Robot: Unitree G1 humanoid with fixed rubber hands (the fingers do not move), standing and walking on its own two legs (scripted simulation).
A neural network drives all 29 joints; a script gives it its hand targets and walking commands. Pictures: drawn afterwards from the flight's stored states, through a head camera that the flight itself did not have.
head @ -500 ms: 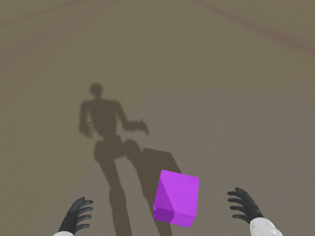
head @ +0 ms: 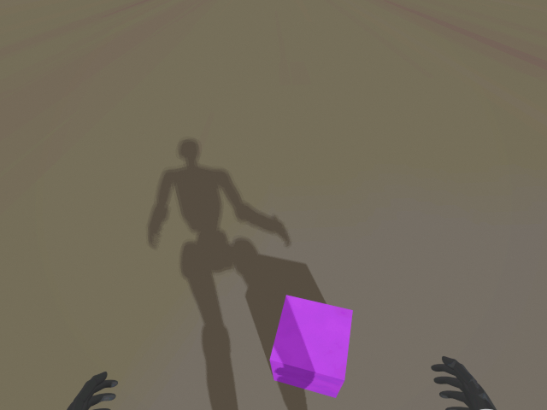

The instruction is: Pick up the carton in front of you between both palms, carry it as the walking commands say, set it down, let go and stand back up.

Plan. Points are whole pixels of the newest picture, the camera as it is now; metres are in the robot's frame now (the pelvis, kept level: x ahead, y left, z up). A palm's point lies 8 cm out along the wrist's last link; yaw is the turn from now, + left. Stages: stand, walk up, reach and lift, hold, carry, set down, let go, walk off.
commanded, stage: stand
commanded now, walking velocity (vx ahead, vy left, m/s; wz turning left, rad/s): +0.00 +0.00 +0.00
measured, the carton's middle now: (311, 347) +0.39 -0.08 -0.64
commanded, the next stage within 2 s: none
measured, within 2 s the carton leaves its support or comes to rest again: neither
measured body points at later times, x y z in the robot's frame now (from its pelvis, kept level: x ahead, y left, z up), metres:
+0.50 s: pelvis +0.00 -0.01 +0.01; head +0.00 -0.02 +0.45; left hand +0.12 +0.30 -0.09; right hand +0.13 -0.30 -0.11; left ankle -0.06 +0.13 -0.73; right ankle +0.00 -0.10 -0.73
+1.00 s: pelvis -0.02 +0.00 +0.01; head -0.02 -0.02 +0.46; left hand +0.08 +0.31 -0.09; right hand +0.09 -0.31 -0.11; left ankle -0.06 +0.13 -0.73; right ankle +0.00 -0.10 -0.73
